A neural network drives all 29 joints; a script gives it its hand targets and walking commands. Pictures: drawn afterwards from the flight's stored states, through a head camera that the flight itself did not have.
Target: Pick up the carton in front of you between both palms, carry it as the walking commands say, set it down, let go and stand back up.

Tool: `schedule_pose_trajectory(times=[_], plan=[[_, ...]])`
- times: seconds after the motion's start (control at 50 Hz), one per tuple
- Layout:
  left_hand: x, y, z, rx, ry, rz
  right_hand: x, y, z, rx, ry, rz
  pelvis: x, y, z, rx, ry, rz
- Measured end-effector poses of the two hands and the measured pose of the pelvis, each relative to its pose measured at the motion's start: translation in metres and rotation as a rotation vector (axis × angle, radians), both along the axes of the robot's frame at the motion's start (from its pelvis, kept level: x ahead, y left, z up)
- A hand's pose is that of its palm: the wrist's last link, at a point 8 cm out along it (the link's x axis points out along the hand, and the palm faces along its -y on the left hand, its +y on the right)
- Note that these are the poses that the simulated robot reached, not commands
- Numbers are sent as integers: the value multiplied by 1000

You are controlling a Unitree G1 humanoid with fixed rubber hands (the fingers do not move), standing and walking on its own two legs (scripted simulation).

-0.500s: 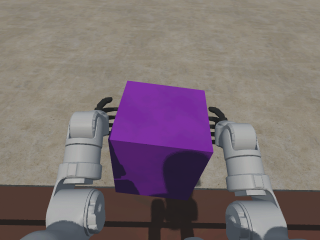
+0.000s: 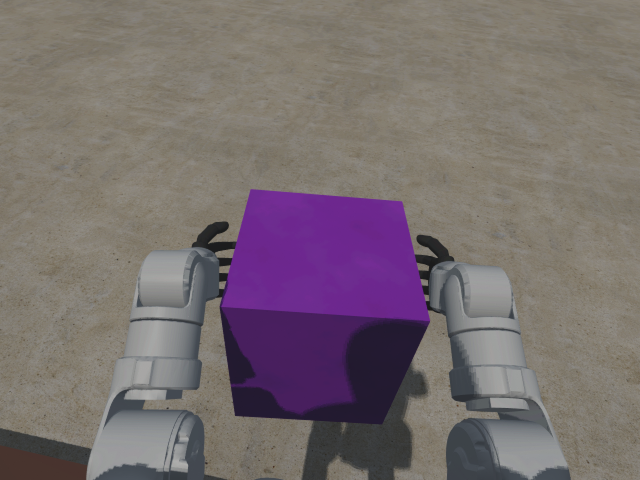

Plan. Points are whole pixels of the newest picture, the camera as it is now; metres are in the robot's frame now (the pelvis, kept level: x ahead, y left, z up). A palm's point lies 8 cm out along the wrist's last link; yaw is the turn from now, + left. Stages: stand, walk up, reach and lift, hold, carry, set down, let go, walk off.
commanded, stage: carry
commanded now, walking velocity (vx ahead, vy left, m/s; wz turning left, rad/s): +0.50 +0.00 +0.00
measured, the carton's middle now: (317, 309) +0.33 +0.05 +0.01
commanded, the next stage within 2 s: none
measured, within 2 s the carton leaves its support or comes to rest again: neither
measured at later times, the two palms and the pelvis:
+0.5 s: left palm (249, 126) +0.97 +0.31 -0.09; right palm (355, 148) +0.95 +0.01 -0.12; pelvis +0.59 +0.15 -0.16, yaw -1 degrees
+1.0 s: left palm (224, 35) +1.45 +0.51 -0.03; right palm (307, 44) +1.47 +0.21 -0.04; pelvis +1.16 +0.33 -0.13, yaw -1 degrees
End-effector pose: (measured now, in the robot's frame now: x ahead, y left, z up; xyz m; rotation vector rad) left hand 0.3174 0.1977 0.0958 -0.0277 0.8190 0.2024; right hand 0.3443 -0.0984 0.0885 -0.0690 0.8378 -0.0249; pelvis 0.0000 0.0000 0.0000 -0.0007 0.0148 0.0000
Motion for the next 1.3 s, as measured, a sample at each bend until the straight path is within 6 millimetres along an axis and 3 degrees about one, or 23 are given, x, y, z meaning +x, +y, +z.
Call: schedule_pose_trajectory(times=[0.08,0.14,0.18,0.3,0.36,0.4,0.46,0.54,0.62,0.68,0.74,0.8,0.88,0.96,1.02,1.12,1.2,1.3], plan=[[119,3,-3,-23,-82,-66,91,2,-4,-40,-86,-51,83,17,-15,-51,17,30],[206,-1,-13,-45,-155,-79,171,-3,-13,-48,-158,-79,159,29,-50,-49,45,35],[250,8,-32,-41,-184,-58,229,7,-24,-30,-184,-70,206,37,-71,-50,51,26],[360,76,-115,0,-61,54,391,81,-93,11,-61,29,363,67,-112,-59,31,27],[446,114,-141,40,-61,58,477,117,-133,21,-65,61,447,90,-147,-39,35,26],[509,128,-156,52,-75,36,528,130,-157,11,-84,56,489,104,-165,-8,62,12],[596,124,-175,34,-51,-38,578,122,-190,32,-55,-47,545,131,-167,-13,84,-14],[696,93,-198,-33,-8,-157,622,94,-211,34,-12,-243,631,168,-155,-45,115,-34],[780,65,-207,-86,28,-243,679,72,-201,18,18,-393,727,196,-128,-34,115,-63],[851,70,-199,-122,-49,-224,763,74,-177,-8,-58,-373,803,202,-130,12,91,9],[913,109,-192,-69,-99,-167,862,108,-161,-6,-98,-267,862,211,-122,-2,105,8],[956,166,-175,-53,-94,-54,941,165,-146,-5,-90,-146,924,225,-107,17,122,-1],[1015,238,-144,-48,-129,82,1022,237,-134,61,-117,-67,1017,258,-101,36,133,-9],[1093,290,-125,-28,-220,86,1093,289,-132,100,-203,-78,1119,307,-123,-12,79,-19],[1152,314,-131,-45,-215,33,1137,313,-133,46,-202,-69,1177,333,-131,4,74,-8],[1211,322,-134,-85,-107,-36,1177,321,-123,4,-98,-147,1248,365,-110,-37,72,-22],[1261,323,-120,-89,-136,-90,1213,322,-104,13,-128,-218,1301,383,-102,-60,64,-18],[1327,335,-101,-94,-208,-109,1276,334,-80,6,-201,-229,1370,397,-102,-70,45,-13]])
